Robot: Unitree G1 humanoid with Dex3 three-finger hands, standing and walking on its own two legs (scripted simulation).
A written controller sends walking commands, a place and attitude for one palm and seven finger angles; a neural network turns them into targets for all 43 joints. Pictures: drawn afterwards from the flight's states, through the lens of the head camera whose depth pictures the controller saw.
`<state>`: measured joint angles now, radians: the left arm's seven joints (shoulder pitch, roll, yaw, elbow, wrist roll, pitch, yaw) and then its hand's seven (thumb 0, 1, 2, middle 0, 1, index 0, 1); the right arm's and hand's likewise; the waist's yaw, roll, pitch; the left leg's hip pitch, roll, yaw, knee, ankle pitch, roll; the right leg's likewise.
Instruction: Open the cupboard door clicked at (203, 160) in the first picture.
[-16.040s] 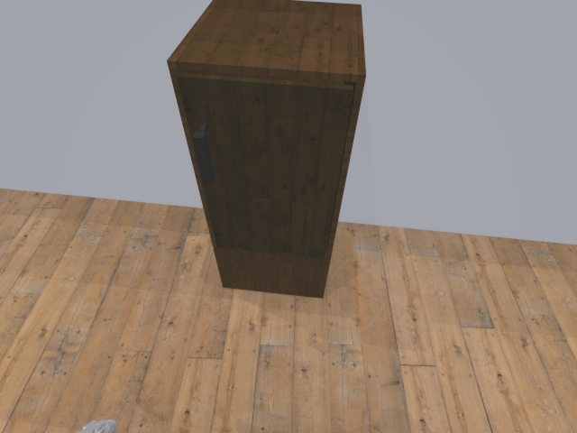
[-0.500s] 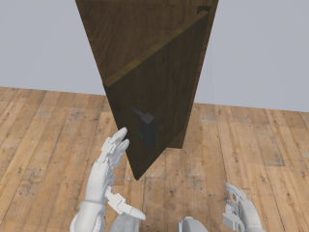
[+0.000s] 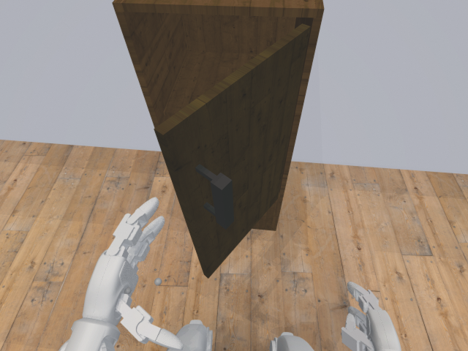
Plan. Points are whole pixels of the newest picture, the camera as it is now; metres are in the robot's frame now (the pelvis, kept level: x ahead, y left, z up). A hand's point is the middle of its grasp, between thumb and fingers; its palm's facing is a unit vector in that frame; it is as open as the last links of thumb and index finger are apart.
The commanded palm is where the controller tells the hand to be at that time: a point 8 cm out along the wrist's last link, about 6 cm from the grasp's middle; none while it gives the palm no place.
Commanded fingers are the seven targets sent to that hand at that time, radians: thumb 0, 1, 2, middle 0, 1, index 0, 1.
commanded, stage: draw the hand back to the body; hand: left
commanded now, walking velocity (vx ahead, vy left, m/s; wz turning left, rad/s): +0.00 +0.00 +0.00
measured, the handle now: (214, 197) +0.37 +0.05 +0.05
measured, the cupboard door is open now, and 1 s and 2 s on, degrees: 57 57 57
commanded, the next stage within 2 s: step back with the hand held close in 1.38 s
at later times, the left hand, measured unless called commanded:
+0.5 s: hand (67, 269) +0.21 +0.21 +0.14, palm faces +0.15 -0.94 -0.32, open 14.9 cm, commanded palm +0.18 +0.26 +0.18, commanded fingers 0.00 0.06 0.54 -0.17 -0.30 -0.17 -0.30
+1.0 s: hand out of the picture +0.23 +0.28 +0.25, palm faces +0.43 -0.80 -0.42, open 9.1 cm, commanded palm +0.18 +0.32 +0.26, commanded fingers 0.00 0.90 0.90 -0.20 -0.30 -0.20 -0.30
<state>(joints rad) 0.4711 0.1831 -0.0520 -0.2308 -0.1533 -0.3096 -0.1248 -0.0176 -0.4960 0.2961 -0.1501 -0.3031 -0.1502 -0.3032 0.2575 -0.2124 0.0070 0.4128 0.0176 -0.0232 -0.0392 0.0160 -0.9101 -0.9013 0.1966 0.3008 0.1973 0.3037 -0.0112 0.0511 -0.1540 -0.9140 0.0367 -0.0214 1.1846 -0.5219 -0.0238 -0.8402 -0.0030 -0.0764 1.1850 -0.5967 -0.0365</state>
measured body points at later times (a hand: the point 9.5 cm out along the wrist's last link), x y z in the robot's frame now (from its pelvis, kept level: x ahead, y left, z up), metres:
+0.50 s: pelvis +0.02 +0.02 +0.06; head +0.02 +0.01 +0.51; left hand +0.19 +0.26 +0.16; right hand +0.20 -0.20 -0.01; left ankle +0.03 +0.13 -0.64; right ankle -0.01 -0.10 -0.64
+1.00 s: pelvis +0.04 +0.02 +0.10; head +0.02 +0.00 +0.55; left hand +0.20 +0.32 +0.27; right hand +0.23 -0.19 +0.02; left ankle +0.03 +0.13 -0.64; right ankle -0.01 -0.10 -0.64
